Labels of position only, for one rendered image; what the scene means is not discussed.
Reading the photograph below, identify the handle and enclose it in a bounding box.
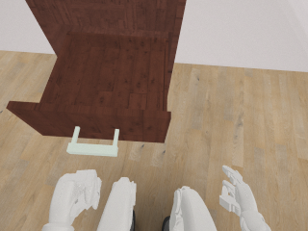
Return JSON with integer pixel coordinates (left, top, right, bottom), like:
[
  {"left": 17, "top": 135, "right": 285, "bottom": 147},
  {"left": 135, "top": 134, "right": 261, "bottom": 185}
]
[
  {"left": 70, "top": 1, "right": 125, "bottom": 20},
  {"left": 66, "top": 126, "right": 119, "bottom": 157}
]

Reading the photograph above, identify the right robot thigh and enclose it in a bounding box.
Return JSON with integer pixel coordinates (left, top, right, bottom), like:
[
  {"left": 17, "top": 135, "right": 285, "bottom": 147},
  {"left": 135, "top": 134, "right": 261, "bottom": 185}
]
[{"left": 173, "top": 188, "right": 218, "bottom": 231}]

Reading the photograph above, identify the robot right hand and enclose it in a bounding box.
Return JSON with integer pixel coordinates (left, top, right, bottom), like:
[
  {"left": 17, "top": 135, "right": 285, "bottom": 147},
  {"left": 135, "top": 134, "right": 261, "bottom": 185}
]
[{"left": 219, "top": 165, "right": 258, "bottom": 217}]

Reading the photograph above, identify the right robot shin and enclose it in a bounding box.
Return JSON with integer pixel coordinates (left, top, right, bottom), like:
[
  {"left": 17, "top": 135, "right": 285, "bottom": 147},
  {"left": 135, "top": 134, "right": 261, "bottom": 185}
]
[{"left": 169, "top": 186, "right": 190, "bottom": 231}]

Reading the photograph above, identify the robot right forearm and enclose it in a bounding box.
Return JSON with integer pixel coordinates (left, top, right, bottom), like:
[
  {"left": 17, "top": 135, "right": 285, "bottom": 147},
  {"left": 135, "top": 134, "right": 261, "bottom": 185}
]
[{"left": 240, "top": 210, "right": 271, "bottom": 231}]

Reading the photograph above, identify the drawer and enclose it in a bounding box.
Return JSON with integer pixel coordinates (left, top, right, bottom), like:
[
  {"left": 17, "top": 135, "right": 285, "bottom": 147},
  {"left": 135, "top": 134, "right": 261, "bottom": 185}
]
[{"left": 6, "top": 31, "right": 171, "bottom": 143}]

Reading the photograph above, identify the cabinet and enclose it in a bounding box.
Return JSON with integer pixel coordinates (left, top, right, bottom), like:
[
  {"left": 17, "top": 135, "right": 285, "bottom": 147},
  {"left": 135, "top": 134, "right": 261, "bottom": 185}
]
[{"left": 25, "top": 0, "right": 187, "bottom": 95}]

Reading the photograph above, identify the robot left hand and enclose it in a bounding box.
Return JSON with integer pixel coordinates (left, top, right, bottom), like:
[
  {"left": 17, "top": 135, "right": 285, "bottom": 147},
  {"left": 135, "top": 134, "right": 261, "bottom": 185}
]
[{"left": 48, "top": 169, "right": 102, "bottom": 225}]

